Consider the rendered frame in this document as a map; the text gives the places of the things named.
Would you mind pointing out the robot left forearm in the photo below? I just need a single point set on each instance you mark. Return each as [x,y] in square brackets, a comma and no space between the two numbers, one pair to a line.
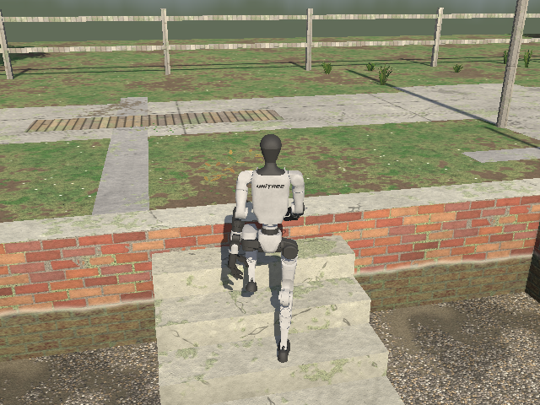
[236,234]

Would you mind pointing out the left robot upper arm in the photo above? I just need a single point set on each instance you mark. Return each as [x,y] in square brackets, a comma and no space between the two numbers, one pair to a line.
[241,192]

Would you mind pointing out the right robot upper arm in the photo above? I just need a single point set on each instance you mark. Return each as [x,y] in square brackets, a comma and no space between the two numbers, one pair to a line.
[298,190]

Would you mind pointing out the robot torso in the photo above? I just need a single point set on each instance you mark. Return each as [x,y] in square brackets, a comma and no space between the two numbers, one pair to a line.
[270,201]

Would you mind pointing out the left robot shin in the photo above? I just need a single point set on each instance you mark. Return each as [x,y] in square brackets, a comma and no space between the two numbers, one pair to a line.
[251,258]

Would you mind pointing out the robot right hand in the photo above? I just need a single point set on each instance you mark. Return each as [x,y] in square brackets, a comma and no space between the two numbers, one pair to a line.
[290,217]

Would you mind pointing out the robot right forearm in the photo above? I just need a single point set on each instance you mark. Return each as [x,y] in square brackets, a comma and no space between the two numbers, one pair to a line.
[295,215]

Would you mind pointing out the robot left hand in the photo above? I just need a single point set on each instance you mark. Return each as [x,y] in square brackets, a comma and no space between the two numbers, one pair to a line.
[231,265]

